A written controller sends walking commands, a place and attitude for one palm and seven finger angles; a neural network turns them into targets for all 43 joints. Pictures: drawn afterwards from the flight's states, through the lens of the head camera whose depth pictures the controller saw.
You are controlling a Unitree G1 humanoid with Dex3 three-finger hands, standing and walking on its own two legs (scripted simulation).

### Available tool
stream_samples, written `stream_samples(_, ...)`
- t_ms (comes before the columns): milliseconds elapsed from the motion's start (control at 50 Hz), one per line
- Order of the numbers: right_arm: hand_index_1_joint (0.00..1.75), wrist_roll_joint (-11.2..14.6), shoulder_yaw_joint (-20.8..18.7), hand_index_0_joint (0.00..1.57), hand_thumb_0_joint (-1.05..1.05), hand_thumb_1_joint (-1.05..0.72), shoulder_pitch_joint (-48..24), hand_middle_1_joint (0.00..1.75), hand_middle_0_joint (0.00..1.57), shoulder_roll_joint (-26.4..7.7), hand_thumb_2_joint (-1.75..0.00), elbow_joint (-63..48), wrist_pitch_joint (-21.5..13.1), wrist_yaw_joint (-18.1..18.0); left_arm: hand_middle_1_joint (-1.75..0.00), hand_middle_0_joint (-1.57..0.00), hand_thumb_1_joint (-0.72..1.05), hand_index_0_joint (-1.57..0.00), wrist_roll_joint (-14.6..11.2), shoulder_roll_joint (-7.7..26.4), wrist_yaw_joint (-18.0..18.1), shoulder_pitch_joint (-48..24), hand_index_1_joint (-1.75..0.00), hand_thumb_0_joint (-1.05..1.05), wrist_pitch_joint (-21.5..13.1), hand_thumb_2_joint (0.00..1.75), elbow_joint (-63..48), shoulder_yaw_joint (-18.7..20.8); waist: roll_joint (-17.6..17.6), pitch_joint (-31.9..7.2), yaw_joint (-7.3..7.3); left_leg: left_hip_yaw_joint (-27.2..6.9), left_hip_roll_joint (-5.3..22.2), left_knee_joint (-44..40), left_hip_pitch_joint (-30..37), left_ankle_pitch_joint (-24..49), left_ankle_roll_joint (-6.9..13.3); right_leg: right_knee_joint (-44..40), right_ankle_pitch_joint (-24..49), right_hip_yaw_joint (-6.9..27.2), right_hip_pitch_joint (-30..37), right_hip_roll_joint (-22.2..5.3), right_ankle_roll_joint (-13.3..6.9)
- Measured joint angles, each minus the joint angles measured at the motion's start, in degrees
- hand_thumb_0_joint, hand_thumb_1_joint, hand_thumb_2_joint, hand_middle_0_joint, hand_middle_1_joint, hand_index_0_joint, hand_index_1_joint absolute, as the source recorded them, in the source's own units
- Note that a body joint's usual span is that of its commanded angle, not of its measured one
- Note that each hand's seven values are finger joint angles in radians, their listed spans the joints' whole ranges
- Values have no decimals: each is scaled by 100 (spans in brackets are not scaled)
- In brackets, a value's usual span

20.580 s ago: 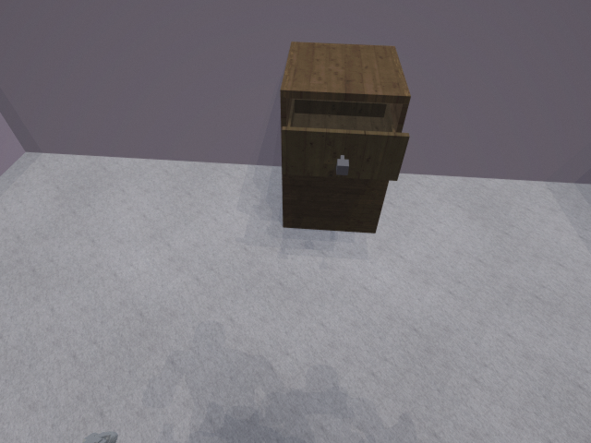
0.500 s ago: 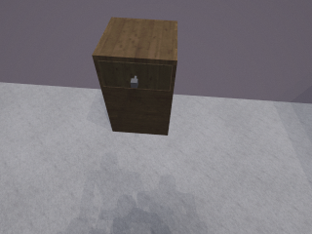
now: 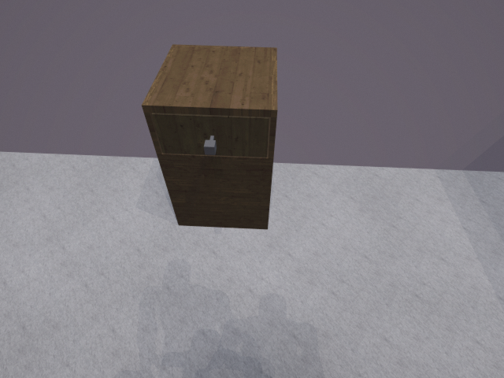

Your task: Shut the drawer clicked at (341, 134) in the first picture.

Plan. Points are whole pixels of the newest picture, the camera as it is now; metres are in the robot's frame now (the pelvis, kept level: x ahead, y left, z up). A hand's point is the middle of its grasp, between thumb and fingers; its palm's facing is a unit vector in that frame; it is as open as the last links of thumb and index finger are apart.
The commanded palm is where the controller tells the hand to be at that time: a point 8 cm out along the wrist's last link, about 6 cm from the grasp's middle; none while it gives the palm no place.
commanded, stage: let the arm hang, fingers relaxed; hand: left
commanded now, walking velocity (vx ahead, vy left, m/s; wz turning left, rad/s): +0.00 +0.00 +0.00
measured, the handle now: (211, 143) +0.85 +0.19 -0.21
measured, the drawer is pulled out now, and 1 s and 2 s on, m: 0.00 0.00 0.00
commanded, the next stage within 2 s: look to check the result in 0.14 s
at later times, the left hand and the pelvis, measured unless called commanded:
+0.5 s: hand out of the picture +0.00 +0.15 -0.18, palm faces +0.05 -0.99 -0.16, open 7.4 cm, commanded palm none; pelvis +0.01 -0.01 +0.00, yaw +0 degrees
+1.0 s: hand out of the picture +0.00 +0.15 -0.18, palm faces +0.05 -0.98 -0.17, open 7.4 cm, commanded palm none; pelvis +0.02 -0.01 +0.00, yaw +0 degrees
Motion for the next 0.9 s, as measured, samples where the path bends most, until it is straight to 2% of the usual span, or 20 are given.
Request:
stream_samples(400,30,10,-47,20,0,-91,26,30,19,42,-90,107,-24,-51,-30,-20,91,-20,-8,-142,19,122,-30,0,-34,90,104,28,-32,25,10,-1,32,-14,49,-60,-35,0,-63,0,39,32,-35)
stream_samples(900,30,9,-41,20,0,-91,-11,30,19,66,-90,121,-35,-66,-30,-20,91,-20,-7,-144,24,136,-30,0,-49,90,92,56,-14,12,17,-5,66,-43,91,-99,-76,-6,-112,-4,66,66,-77)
